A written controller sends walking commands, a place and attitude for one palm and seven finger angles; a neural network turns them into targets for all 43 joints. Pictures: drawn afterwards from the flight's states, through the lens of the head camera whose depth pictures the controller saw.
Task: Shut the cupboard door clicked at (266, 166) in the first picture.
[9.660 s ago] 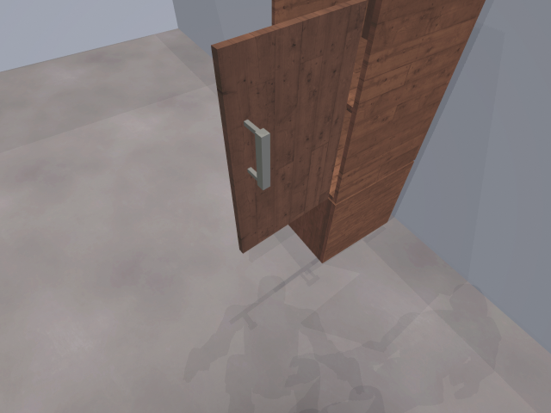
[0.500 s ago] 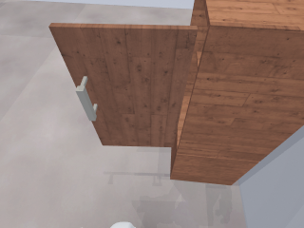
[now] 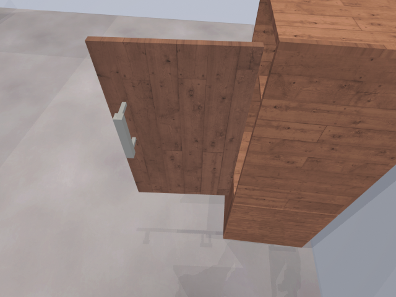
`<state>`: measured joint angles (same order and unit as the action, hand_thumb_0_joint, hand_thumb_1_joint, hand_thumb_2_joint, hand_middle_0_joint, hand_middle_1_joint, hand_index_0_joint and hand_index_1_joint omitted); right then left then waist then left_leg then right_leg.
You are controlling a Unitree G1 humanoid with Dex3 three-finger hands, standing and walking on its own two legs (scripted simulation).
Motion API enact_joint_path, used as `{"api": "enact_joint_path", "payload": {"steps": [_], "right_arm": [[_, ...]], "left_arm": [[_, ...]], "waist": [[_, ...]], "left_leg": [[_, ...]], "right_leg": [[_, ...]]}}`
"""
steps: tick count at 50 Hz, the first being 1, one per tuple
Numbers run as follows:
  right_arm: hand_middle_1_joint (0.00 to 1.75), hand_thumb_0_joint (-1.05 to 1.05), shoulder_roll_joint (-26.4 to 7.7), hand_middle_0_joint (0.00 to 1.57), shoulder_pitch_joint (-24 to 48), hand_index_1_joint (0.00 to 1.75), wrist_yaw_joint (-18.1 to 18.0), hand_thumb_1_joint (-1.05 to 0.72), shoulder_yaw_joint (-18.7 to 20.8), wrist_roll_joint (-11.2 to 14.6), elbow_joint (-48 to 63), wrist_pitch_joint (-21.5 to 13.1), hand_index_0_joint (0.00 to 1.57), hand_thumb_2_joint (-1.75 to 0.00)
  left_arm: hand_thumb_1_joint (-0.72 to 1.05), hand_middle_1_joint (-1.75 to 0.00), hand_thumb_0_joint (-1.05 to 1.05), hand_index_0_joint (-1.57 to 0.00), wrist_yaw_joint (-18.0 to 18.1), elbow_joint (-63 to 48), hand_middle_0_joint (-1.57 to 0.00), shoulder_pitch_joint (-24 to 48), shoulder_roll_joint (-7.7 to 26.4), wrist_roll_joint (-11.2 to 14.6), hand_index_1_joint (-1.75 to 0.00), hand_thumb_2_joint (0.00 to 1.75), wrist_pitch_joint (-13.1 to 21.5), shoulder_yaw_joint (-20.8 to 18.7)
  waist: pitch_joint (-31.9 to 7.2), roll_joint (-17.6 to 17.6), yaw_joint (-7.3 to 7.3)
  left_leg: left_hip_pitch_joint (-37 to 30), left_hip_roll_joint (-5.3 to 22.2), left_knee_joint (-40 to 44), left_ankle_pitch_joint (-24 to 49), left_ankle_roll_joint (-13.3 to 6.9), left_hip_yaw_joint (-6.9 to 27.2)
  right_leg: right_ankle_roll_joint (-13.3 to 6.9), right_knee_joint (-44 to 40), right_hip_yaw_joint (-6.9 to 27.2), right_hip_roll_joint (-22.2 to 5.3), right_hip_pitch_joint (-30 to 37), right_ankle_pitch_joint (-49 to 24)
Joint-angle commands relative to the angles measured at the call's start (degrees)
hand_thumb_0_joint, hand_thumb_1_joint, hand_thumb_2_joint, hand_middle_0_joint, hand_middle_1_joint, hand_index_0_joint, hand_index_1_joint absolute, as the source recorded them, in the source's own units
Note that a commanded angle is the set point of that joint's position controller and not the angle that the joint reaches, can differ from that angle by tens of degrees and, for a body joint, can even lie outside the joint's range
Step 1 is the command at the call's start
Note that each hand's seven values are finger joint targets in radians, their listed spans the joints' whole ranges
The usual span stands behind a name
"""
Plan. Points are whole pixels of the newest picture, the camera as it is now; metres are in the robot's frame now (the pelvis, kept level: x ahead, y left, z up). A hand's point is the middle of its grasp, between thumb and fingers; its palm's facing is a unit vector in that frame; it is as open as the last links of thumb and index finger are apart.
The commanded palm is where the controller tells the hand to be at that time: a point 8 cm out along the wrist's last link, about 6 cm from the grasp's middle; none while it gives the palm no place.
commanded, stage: come to a stop and stand still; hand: left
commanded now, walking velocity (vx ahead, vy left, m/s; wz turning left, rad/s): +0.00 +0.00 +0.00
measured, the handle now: (127, 131) +0.48 +0.21 +0.03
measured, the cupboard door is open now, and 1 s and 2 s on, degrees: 94 94 94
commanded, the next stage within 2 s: look again from close up in 1.16 s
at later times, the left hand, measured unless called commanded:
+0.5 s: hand out of the picture +0.03 +0.24 -0.15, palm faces -0.02 -0.95 -0.32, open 7.4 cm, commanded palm none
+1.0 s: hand out of the picture +0.00 +0.25 -0.17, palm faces -0.04 -0.96 -0.29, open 7.3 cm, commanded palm none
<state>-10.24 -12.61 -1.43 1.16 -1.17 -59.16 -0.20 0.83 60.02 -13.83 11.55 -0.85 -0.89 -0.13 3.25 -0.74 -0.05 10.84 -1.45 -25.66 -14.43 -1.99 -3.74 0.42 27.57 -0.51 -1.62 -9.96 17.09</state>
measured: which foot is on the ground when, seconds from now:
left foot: down 0.00-1.00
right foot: down 0.00-1.00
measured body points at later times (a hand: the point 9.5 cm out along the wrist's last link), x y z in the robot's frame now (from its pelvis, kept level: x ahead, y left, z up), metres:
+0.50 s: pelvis -0.05 +0.00 +0.00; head -0.06 +0.00 +0.45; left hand +0.04 +0.29 -0.13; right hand +0.04 -0.29 -0.12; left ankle -0.01 +0.10 -0.74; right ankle -0.03 -0.12 -0.74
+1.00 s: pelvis -0.04 +0.02 +0.00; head -0.02 +0.03 +0.45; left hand +0.00 +0.30 -0.15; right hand +0.02 -0.26 -0.14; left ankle -0.01 +0.10 -0.74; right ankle -0.03 -0.12 -0.74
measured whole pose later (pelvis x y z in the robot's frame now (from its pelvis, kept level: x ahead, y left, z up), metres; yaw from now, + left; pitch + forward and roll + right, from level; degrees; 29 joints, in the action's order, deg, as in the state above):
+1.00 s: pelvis -0.04 +0.02 +0.00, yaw +1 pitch -2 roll +0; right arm -16.4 -8.0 0.3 0.1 -0.4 -64.4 -0.3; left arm 0.4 62.4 -10.8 17.5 -1.0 -0.2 1.0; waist 4.2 -1.0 0.2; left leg 11.2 -2.3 -22.2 -9.2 -3.5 -3.6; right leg 2.0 22.7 -0.7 -2.4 -9.4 11.2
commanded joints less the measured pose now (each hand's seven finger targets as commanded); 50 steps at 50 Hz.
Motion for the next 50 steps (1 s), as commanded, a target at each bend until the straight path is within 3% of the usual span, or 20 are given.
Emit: {"api": "enact_joint_path", "payload": {"steps": [1,3,5,6,7,10,15,19,27,35,38,45,50], "right_arm": [[0.3,0.0,-10.9,0.2,0.61,0.3,-1.04,-0.9,3.53,0.19,7.57,-2.47,0.2,-0.9],[0.3,0.0,-10.41,0.2,1.07,0.3,-0.33,-0.9,2.99,0.06,8.14,-1.75,0.2,-0.9],[0.3,0.0,-11.94,0.2,1.55,0.3,-0.12,-0.9,3.09,0.16,7.95,-1.45,0.2,-0.9],[0.3,0.0,-12.59,0.2,2.15,0.3,-0.05,-0.9,3.14,0.2,7.75,-1.45,0.2,-0.9],[0.3,0.0,-12.82,0.2,2.45,0.3,0.21,-0.9,2.81,0.11,7.48,-1.52,0.2,-0.9],[0.3,0.0,-15.06,0.2,4.55,0.3,0.48,-0.9,2.7,0.25,7.4,-1.4,0.2,-0.9],[0.3,0.0,-17.22,0.2,6.36,0.3,1.11,-0.9,2.16,0.28,6.63,-1.06,0.2,-0.9],[0.3,0.0,-18.12,0.2,6.18,0.3,1.37,-0.9,1.9,0.29,5.77,-1.03,0.2,-0.9],[0.3,0.0,-19.11,0.2,6.0,0.3,1.43,-0.9,1.46,0.5,3.36,-1.58,0.2,-0.9],[0.3,0.0,-18.93,0.2,5.77,0.3,1.33,-0.9,1.3,0.75,0.38,-1.67,0.2,-0.9],[0.3,0.0,-18.65,0.2,5.58,0.3,1.25,-0.9,1.29,0.89,-0.52,-1.78,0.2,-0.9],[0.3,0.0,-18.36,0.2,6.25,0.3,1.16,-0.9,1.43,0.95,-1.63,-1.65,0.2,-0.9],[0.3,0.0,-18.14,0.2,7.0,0.3,1.08,-0.9,1.43,0.98,-1.93,-1.77,0.2,-0.9]], "left_arm": [[0.9,-0.3,0.0,-0.2,1.67,-6.34,-0.2,-3.47,9.43,-0.37,-0.3,0.9,2.74,-2.56],[0.9,-0.3,0.0,-0.2,1.76,-6.97,-0.2,-2.25,10.95,-0.26,-0.3,0.9,3.12,-2.49],[0.9,-0.3,0.0,-0.2,1.68,-7.87,-0.2,-0.3,13.07,-0.16,-0.3,0.9,3.27,-2.67],[0.9,-0.3,0.0,-0.2,1.57,-8.15,-0.2,0.27,13.56,-0.11,-0.3,0.9,3.21,-2.73],[0.9,-0.3,0.0,-0.2,1.48,-8.27,-0.2,-0.03,13.64,-0.19,-0.3,0.9,3.24,-2.47],[0.9,-0.3,0.0,-0.2,1.2,-8.25,-0.2,2.11,15.41,0.04,-0.3,0.9,3.11,-2.44],[0.9,-0.3,0.0,-0.2,0.61,-7.8,-0.2,4.55,17.06,-0.09,-0.3,0.9,2.79,-1.95],[0.9,-0.3,0.0,-0.2,0.26,-7.48,-0.2,5.28,17.59,-0.19,-0.3,0.9,2.64,-1.8],[0.9,-0.3,0.0,-0.2,-0.01,-5.74,-0.2,5.19,17.7,-0.13,-0.3,0.9,2.45,-1.33],[0.9,-0.3,0.0,-0.2,0.11,-2.89,-0.2,3.96,16.88,-0.07,-0.3,0.9,2.21,-0.98],[0.9,-0.3,0.0,-0.2,0.25,-2.13,-0.2,3.56,16.58,-0.08,-0.3,0.9,2.24,-0.91],[0.9,-0.3,0.0,-0.2,0.42,-0.86,-0.2,3.44,16.04,-0.18,-0.3,0.9,2.05,-0.91],[0.9,-0.3,0.0,-0.2,0.56,-0.43,-0.2,3.64,15.96,-0.26,-0.3,0.9,2.1,-0.9]], "waist": [[-10.62,-1.9,0.46],[-5.48,-6.59,-0.41],[-2.46,-3.89,-0.99],[-2.32,-1.53,-0.93],[-3.35,-1.05,-0.41],[-2.27,0.13,-0.55],[0.86,-0.18,-0.58],[-0.36,-0.86,-0.6],[-1.92,1.71,-0.15],[-2.24,1.33,0.19],[-3.27,0.88,0.23],[-2.86,1.25,0.17],[-4.1,0.87,0.07]], "left_leg": [[-2.92,7.94,-4.0,20.37,-1.24,8.36],[1.43,5.36,-2.88,8.77,-0.19,6.04],[1.83,5.16,-1.68,7.46,0.03,5.98],[1.12,5.7,-1.09,8.16,-0.04,6.14],[-0.08,6.05,-0.77,10.48,-0.33,6.0],[0.32,6.51,1.15,7.58,-0.17,6.72],[1.46,6.35,4.58,-0.85,0.01,7.43],[1.62,6.42,5.77,-4.03,0.05,7.58],[2.42,7.72,8.46,-4.39,-0.15,9.37],[2.23,8.33,10.04,-4.16,0.0,9.79],[0.85,8.46,9.5,-0.65,-0.11,9.58],[-0.11,8.67,10.35,-0.47,0.02,9.64],[-2.66,8.7,9.56,5.09,-0.04,9.11]], "right_leg": [[-3.43,-1.67,4.82,-4.4,-0.37,-15.9],[-4.2,-3.53,7.8,-7.13,-0.72,-20.16],[-4.51,-3.96,8.25,-7.19,-2.7,-18.49],[-4.28,-4.02,7.75,-6.63,-3.39,-16.42],[-4.2,-3.79,7.17,-5.99,-2.42,-17.58],[-3.41,-5.39,6.72,-5.64,-3.26,-10.71],[-3.05,-9.56,7.48,-5.22,-6.12,2.5],[-2.85,-10.72,7.25,-5.24,-6.09,6.08],[-2.55,-9.26,5.57,-4.98,-3.48,1.92],[-2.01,-8.55,4.59,-5.19,-1.75,-1.5],[-1.86,-8.38,4.37,-5.35,-0.83,-4.18],[-1.51,-8.62,3.86,-5.49,-0.76,-4.88],[-1.29,-8.6,3.75,-5.78,-0.31,-7.76]]}}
